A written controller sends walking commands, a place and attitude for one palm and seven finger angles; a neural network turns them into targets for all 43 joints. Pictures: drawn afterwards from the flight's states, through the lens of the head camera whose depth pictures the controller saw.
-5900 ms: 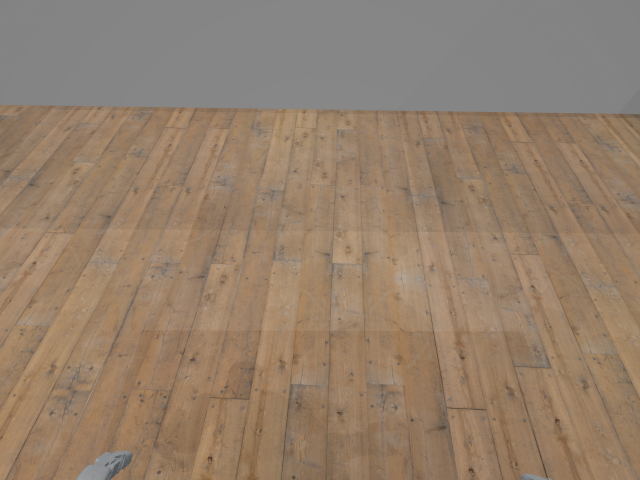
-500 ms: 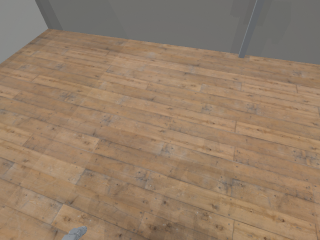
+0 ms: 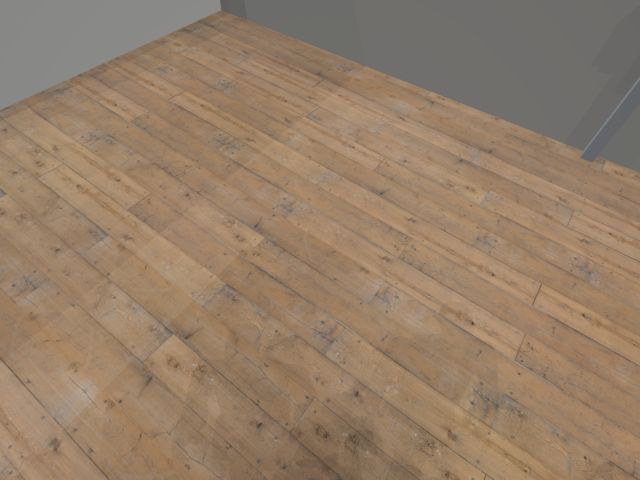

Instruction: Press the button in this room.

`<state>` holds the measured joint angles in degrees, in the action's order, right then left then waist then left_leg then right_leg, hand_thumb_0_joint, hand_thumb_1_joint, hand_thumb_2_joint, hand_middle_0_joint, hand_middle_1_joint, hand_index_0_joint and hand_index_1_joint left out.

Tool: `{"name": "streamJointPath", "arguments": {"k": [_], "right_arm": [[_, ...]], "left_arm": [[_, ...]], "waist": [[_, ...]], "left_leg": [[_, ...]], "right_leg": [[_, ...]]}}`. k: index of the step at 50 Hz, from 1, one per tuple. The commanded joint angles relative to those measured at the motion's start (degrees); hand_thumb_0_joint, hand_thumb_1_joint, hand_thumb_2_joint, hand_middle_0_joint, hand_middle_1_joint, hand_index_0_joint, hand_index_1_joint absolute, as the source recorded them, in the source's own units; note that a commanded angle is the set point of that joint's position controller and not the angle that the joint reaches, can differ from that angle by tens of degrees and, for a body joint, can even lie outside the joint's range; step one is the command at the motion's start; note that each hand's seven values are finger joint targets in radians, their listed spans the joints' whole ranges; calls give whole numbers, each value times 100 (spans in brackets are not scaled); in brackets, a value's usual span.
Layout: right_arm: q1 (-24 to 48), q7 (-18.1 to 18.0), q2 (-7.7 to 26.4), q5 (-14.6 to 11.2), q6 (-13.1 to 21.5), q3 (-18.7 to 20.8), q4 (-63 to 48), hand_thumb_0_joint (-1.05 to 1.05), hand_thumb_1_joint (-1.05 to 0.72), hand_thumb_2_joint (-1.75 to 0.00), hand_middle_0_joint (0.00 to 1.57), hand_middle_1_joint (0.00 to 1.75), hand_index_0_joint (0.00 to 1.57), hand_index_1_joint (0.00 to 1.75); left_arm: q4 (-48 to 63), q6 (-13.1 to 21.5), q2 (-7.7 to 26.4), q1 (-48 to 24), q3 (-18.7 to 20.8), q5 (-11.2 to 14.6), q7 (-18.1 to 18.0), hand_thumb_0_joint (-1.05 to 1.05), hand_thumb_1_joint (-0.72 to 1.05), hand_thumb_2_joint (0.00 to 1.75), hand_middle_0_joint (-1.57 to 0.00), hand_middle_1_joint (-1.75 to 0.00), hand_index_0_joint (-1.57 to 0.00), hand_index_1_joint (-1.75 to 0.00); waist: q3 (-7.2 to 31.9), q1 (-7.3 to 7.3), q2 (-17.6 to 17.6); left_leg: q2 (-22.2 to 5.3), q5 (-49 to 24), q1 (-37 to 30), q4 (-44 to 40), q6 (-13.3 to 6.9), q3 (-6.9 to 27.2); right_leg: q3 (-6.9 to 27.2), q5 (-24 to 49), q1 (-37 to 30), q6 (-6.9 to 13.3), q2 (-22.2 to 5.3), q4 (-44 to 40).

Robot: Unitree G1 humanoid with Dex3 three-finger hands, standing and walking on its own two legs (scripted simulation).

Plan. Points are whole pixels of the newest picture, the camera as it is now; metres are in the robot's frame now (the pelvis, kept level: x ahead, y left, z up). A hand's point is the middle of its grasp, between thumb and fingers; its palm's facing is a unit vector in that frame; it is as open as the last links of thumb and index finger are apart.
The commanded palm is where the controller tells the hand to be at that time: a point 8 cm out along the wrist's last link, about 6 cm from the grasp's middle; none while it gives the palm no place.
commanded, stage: turn or walk to find it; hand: left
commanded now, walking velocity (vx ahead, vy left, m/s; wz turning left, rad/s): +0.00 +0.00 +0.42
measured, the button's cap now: out of the picture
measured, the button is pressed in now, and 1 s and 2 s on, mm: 0 0 0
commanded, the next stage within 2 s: none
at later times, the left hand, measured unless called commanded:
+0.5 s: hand out of the picture +0.04 +0.19 -0.13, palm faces +0.20 -0.94 -0.28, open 7.4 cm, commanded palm none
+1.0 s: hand out of the picture -0.18 +0.18 -0.18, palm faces +0.48 -0.84 -0.23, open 7.4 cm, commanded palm none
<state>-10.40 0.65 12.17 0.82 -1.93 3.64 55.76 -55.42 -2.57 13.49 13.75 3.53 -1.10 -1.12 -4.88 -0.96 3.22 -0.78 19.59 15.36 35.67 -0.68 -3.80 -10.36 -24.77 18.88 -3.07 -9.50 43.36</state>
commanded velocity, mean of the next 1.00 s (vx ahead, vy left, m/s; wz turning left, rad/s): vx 0.00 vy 0.00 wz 0.42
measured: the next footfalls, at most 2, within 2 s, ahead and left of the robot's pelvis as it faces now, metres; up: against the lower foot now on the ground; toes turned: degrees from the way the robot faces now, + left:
right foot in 0.46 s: +0.03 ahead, -0.13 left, +0.00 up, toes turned +7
left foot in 0.94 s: -0.12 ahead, +0.09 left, +0.00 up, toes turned +29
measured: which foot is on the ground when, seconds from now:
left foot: down 0.00-0.46, up 0.48-0.92, down 0.94-1.00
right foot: up 0.00-0.44, down 0.46-0.94, up 0.96-1.00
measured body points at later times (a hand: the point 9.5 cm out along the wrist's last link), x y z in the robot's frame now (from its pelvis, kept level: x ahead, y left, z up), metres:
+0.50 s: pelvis -0.04 -0.03 +0.01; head -0.02 -0.06 +0.45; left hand +0.03 +0.23 -0.11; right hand +0.04 -0.27 -0.16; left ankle -0.01 +0.10 -0.72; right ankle -0.01 -0.13 -0.73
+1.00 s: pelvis -0.10 -0.01 +0.00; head -0.09 +0.02 +0.45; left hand -0.20 +0.23 -0.16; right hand +0.08 -0.21 -0.13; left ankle -0.16 +0.07 -0.72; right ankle -0.02 -0.13 -0.70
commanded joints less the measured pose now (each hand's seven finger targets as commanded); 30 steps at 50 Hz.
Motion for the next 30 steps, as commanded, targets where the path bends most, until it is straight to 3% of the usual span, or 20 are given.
{"name": "streamJointPath", "arguments": {"k": [1,3,6,9,15,19,21,22,23,24,25,26,27,29,30], "right_arm": [[-663,-185,1238,55,132,215,-177,0,-90,-90,20,30,20,30],[-235,-212,1025,48,151,112,-307,0,-90,-90,20,30,20,30],[-279,-218,1027,19,197,114,-342,0,-90,-90,20,30,20,30],[-410,-206,1060,19,182,145,-321,0,-90,-90,20,30,20,30],[-456,-167,1072,65,112,197,-356,0,-90,-90,20,30,20,30],[-283,-143,1088,84,73,235,-446,0,-90,-90,20,30,20,30],[-169,-123,1039,45,58,241,-491,0,-90,-90,20,30,20,30],[-160,-100,870,8,60,232,-517,0,-90,-90,20,30,20,30],[-273,-66,490,-43,64,176,-605,0,-90,-90,20,30,20,30],[-60,-82,565,-2,34,203,-726,0,-90,-90,20,30,20,30],[-112,-58,771,41,-49,280,-667,0,-90,-90,20,30,20,30],[-183,-25,766,68,-142,290,-523,0,-90,-90,20,30,20,30],[-305,-2,712,79,-184,302,-379,0,-90,-90,20,30,20,30],[-636,32,586,87,-192,264,-223,0,-90,-90,20,30,20,30],[-709,43,570,69,-182,258,-191,0,-90,-90,20,30,20,30]], "left_arm": [[578,1,396,-476,81,-5,-38,0,90,90,-20,-30,-20,-30],[442,43,475,-394,108,16,27,0,90,90,-20,-30,-20,-30],[354,72,457,-268,87,29,54,0,90,90,-20,-30,-20,-30],[411,59,427,-364,75,37,25,0,90,90,-20,-30,-20,-30],[602,56,380,-666,66,44,2,0,90,90,-20,-30,-20,-30],[617,112,314,-398,57,86,-27,0,90,90,-20,-30,-20,-30],[510,172,387,-5,81,93,-38,0,90,90,-20,-30,-20,-30],[491,218,561,169,126,63,-63,0,90,90,-20,-30,-20,-30],[493,276,1035,297,226,-28,-108,0,90,90,-20,-30,-20,-30],[600,251,1307,207,249,-35,-111,0,90,90,-20,-30,-20,-30],[710,216,1164,-63,226,-1,-128,0,90,90,-20,-30,-20,-30],[786,239,962,-465,223,10,-140,0,90,90,-20,-30,-20,-30],[832,230,850,-700,164,13,-113,0,90,90,-20,-30,-20,-30],[837,283,623,-810,88,19,-88,0,90,90,-20,-30,-20,-30],[810,300,583,-755,82,10,-99,0,90,90,-20,-30,-20,-30]], "waist": [[595,386,-1789],[453,210,-1451],[693,196,-1057],[728,256,-1004],[552,354,-1124],[697,209,-1214],[874,0,-1047],[907,-88,-621],[1009,-141,829],[694,-224,1387],[532,-100,732],[206,60,959],[-12,205,626],[-34,345,531],[66,353,456]], "left_leg": [[-1848,-3232,-839,-1734,-839,2003],[-1444,-3412,-812,-1617,-775,1548],[-1261,-3728,-1123,-1549,-771,1392],[-1288,-3574,-1269,-1573,-845,1600],[-1272,-2620,-844,-1701,-944,2168],[-1109,-2707,-406,-1480,-874,2381],[-841,-2268,87,-1161,-629,2272],[-541,-1562,655,-837,-349,2061],[144,-105,1707,218,53,1275],[493,1290,1913,1543,238,759],[257,1109,1634,2430,213,977],[112,819,1610,2873,196,1047],[110,494,1580,3285,238,917],[41,-2,1575,3565,342,720],[8,-94,1576,3515,380,680]], "right_leg": [[864,-626,1298,-76,176,1975],[910,-57,1283,-96,246,2147],[882,158,1184,-174,351,1957],[904,147,1157,-227,405,1640],[947,-111,782,-167,543,783],[871,105,-67,-61,755,-408],[815,988,-980,-29,772,-1581],[1047,1339,-1668,43,460,-2249],[2330,1107,-2380,465,-818,-2745],[3173,1363,-1559,1097,-1832,-2986],[2791,776,-774,1269,-1806,-3106],[2528,85,-235,1132,-1441,-3294],[2180,11,-21,959,-1136,-3266],[1372,721,-128,801,-766,-3020],[1209,992,-316,788,-711,-2932]]}}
